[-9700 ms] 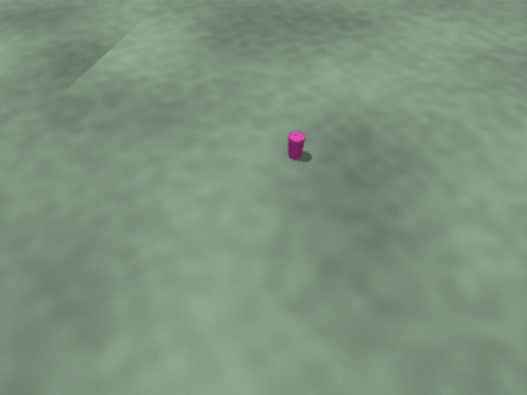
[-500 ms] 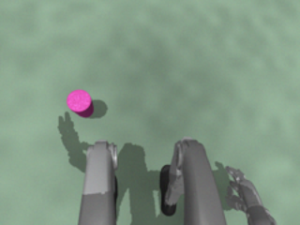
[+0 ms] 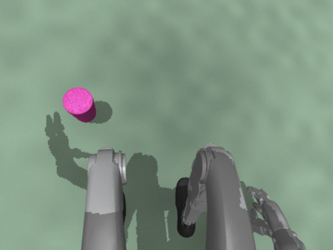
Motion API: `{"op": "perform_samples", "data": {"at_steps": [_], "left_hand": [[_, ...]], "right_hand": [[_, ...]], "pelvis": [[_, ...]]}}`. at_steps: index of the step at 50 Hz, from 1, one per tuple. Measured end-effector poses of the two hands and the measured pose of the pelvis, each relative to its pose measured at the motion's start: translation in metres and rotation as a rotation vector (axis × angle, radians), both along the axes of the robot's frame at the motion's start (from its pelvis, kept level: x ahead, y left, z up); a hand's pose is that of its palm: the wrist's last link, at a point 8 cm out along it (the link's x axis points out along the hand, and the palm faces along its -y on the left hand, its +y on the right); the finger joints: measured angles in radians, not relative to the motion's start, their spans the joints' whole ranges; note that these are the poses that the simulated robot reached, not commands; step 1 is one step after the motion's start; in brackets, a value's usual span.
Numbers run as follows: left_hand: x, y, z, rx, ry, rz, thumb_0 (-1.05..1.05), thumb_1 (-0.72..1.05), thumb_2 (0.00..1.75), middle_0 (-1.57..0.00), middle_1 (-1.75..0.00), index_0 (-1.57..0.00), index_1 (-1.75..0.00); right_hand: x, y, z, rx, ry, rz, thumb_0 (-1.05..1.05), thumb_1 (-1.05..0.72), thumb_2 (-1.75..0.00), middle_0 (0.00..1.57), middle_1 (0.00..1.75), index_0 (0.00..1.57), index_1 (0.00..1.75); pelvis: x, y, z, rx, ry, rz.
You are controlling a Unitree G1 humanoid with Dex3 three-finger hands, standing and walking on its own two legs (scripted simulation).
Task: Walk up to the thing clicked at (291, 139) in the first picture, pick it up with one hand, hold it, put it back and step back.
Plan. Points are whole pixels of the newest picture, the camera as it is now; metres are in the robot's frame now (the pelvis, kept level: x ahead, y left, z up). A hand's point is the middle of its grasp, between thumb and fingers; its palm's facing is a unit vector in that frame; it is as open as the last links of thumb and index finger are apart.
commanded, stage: go down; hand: left
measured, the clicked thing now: (82, 107) +0.49 +0.26 -0.33
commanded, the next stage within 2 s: approach in 0.52 s
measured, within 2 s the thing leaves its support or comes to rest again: neither
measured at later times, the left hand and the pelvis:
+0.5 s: hand out of the picture +0.37 +0.45 -0.01, palm faces +0.32 -0.94 -0.07, open 17.5 cm; pelvis +0.00 +0.00 -0.02, yaw +0 degrees
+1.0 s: hand out of the picture +0.39 +0.41 -0.13, palm faces +0.31 -0.95 +0.01, open 17.6 cm; pelvis -0.01 +0.00 -0.06, yaw -3 degrees
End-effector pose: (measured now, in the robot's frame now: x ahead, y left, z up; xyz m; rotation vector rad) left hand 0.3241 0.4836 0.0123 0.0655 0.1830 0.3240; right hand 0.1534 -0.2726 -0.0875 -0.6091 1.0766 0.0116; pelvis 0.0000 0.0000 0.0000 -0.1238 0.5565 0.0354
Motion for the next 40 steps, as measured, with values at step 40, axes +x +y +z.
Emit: {"op": "perform_samples", "data": {"at_steps": [40], "left_hand": [[0.005, 0.011, -0.044, -0.021, -0.099, 0.021, -0.02, -0.59, 0.05, -0.04, -0.12, -0.06, -0.10]], "right_hand": [[-0.006, 0.000, -0.023, -0.036, 0.039, 0.061, 0.01, -0.91, -0.90, 0.21, 0.30, 0.20, 0.30]], "pelvis": [[-0.004, 0.003, -0.036, -0.021, -0.036, -0.005]]}}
